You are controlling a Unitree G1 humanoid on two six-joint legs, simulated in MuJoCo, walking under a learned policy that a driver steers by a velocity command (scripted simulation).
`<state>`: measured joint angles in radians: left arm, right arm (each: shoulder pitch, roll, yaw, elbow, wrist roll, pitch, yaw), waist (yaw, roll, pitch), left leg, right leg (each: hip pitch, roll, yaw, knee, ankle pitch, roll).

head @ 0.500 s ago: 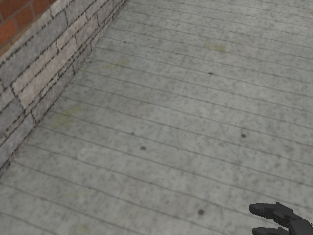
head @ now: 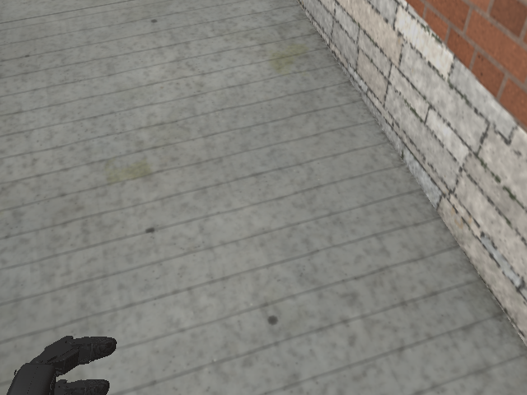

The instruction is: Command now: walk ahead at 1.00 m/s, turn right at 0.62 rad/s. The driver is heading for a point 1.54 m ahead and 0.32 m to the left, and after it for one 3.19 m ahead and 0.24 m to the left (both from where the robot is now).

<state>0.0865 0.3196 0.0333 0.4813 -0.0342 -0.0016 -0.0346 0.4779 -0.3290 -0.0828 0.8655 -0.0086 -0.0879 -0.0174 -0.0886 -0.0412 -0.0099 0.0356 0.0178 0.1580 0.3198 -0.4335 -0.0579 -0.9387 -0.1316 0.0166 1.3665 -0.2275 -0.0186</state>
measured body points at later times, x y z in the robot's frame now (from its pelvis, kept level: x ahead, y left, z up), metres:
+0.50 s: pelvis +0.42 -0.04 +0.03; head +0.41 -0.03 +0.48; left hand +0.34 +0.21 -0.11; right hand +0.65 -0.24 -0.05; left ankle +0.59 +0.11 -0.57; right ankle +0.28 -0.15 -0.70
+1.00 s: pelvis +0.83 +0.09 +0.07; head +0.85 +0.13 +0.52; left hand +0.99 +0.40 +0.04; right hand +0.97 -0.12 -0.05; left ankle +0.65 +0.06 -0.67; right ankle +1.10 +0.08 -0.60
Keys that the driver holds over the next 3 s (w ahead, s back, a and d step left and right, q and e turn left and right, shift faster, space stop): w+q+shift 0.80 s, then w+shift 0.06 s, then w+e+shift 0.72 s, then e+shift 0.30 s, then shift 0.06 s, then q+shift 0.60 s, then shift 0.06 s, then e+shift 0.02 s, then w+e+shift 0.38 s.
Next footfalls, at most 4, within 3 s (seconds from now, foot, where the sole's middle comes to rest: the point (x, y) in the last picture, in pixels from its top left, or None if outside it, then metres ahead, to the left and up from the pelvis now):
0.14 right None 0.33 -0.15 -0.74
0.62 left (230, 325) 0.69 0.08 -0.70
1.06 right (203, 194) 1.13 0.14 -0.66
1.46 left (103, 141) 1.39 0.48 -0.64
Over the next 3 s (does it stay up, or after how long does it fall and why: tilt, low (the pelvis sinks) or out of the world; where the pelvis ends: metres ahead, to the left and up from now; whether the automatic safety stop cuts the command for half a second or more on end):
stays up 1.78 0.28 0.14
